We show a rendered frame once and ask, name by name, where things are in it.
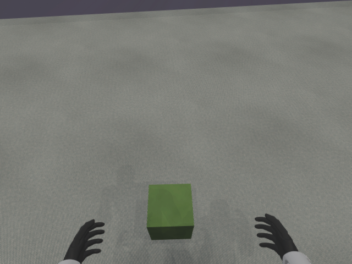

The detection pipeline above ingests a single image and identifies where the robot right forearm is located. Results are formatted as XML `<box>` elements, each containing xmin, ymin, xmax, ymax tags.
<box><xmin>282</xmin><ymin>251</ymin><xmax>312</xmax><ymax>264</ymax></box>

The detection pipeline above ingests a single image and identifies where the robot right hand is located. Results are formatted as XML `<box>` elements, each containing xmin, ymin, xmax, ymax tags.
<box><xmin>255</xmin><ymin>214</ymin><xmax>299</xmax><ymax>260</ymax></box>

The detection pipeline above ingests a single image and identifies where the robot left hand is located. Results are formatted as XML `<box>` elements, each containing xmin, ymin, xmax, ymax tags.
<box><xmin>64</xmin><ymin>219</ymin><xmax>105</xmax><ymax>264</ymax></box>

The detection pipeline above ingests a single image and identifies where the carton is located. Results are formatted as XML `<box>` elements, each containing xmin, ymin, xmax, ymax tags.
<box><xmin>147</xmin><ymin>184</ymin><xmax>194</xmax><ymax>240</ymax></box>

